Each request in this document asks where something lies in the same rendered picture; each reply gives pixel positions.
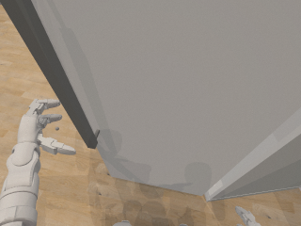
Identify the handle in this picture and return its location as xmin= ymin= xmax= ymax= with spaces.
xmin=0 ymin=0 xmax=100 ymax=150

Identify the left robot hand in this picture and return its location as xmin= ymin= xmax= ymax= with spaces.
xmin=17 ymin=98 xmax=76 ymax=155

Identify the robot left forearm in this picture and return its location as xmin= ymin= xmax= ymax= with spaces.
xmin=0 ymin=142 xmax=41 ymax=226

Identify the fridge door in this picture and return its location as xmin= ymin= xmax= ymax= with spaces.
xmin=31 ymin=0 xmax=301 ymax=196

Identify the right robot hand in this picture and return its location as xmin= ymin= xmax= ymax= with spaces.
xmin=235 ymin=205 xmax=261 ymax=226

